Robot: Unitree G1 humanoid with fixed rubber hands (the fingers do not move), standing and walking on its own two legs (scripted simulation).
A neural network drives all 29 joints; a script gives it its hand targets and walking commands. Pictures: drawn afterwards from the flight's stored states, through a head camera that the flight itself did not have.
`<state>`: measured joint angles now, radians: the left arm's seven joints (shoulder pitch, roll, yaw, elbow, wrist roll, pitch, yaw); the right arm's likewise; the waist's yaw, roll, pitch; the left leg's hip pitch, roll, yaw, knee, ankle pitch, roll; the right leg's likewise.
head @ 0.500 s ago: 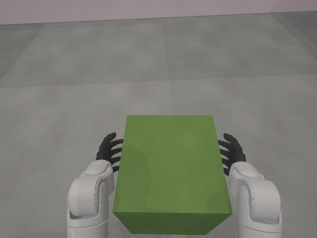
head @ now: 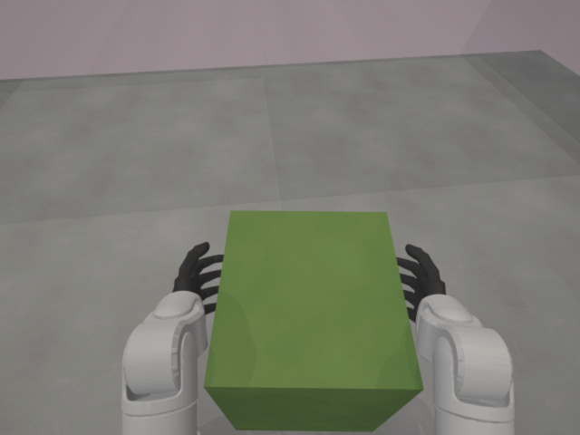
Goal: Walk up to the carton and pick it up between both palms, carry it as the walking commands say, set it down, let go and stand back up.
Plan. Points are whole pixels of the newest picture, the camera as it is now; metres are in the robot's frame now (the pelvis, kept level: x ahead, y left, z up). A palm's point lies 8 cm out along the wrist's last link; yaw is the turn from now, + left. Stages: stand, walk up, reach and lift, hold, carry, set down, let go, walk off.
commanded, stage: carry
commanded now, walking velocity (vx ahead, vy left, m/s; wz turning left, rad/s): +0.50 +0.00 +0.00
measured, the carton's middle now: (306, 328) +0.27 +0.00 +0.02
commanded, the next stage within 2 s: none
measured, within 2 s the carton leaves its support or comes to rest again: neither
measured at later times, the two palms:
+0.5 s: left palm (216, 159) +0.58 +0.15 +0.08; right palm (374, 152) +0.58 -0.14 +0.09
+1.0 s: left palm (242, 108) +0.72 +0.12 +0.10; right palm (381, 107) +0.72 -0.17 +0.10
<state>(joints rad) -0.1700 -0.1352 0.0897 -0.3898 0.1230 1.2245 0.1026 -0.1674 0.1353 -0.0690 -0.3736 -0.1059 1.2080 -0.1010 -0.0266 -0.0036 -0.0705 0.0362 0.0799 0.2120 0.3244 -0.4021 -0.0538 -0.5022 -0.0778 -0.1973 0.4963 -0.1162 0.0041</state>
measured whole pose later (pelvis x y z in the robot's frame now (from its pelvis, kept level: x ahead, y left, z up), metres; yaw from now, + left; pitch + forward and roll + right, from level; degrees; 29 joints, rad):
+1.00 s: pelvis +0.45 -0.03 +0.01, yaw +0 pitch +5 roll +1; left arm -0.19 -0.14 0.10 -0.31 0.12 1.21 0.10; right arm -0.21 0.14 -0.10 -0.31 -0.11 1.22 -0.10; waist 0.00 -0.01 -0.11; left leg -0.23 0.08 0.20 0.47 -0.26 -0.05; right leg -0.22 -0.06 -0.16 0.53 -0.31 0.01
